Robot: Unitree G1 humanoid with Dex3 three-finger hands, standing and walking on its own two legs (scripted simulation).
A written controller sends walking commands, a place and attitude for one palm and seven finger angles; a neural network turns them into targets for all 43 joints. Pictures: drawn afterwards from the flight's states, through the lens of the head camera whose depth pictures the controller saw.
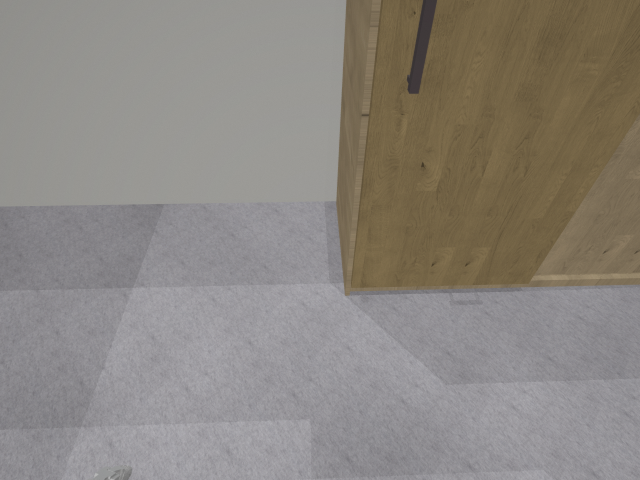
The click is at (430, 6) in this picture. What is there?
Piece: wardrobe's sliding door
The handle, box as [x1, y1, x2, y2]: [407, 0, 436, 93]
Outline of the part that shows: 436,0 423,0 410,74 407,75 407,89 409,93 418,93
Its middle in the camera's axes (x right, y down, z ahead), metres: +0.21 -0.45 +0.77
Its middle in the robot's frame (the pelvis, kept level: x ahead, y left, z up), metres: +0.91 -0.16 +0.23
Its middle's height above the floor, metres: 1.00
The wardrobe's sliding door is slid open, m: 0.00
